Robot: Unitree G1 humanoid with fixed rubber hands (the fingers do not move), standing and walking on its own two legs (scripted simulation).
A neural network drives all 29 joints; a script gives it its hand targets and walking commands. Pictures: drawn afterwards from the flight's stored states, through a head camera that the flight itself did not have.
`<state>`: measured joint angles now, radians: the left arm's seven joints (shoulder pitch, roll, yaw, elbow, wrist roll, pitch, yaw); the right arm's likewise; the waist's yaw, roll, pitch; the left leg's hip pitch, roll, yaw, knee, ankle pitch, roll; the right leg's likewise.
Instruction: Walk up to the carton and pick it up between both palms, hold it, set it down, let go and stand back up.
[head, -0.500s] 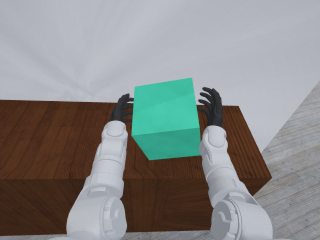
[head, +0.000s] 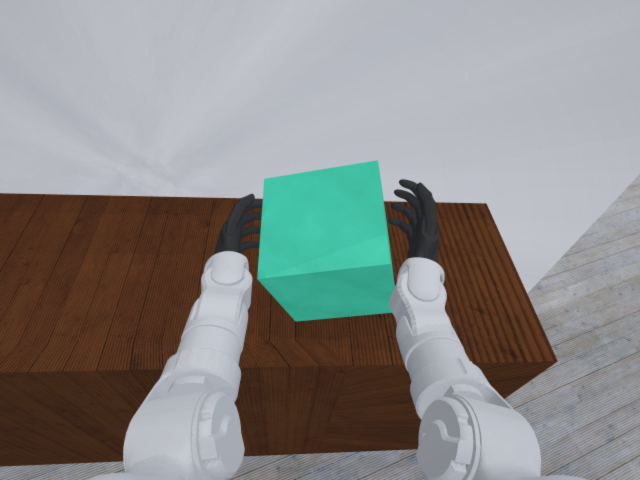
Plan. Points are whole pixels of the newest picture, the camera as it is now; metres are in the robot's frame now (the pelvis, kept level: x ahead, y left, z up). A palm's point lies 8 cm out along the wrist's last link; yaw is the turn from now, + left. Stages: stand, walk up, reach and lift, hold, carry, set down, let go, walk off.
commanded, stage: set down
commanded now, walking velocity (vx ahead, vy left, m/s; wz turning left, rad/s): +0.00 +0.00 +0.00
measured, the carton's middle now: (333, 247) +0.43 -0.06 +0.01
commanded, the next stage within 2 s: none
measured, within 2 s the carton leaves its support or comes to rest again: rests again in 1.34 s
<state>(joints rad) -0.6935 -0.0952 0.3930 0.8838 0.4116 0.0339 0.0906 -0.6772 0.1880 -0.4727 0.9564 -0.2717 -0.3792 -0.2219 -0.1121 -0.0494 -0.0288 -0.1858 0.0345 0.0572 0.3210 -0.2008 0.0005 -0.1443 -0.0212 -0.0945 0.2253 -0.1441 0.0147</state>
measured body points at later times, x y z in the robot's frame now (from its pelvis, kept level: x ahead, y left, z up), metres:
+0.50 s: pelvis -0.01 +0.00 +0.00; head +0.04 +0.01 +0.45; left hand +0.42 +0.08 +0.04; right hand +0.38 -0.18 +0.07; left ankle -0.03 +0.11 -0.75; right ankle -0.02 -0.13 -0.75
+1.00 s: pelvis -0.01 +0.00 +0.00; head +0.06 +0.03 +0.44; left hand +0.44 +0.06 +0.03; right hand +0.38 -0.19 +0.05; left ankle -0.03 +0.11 -0.75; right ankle -0.02 -0.13 -0.75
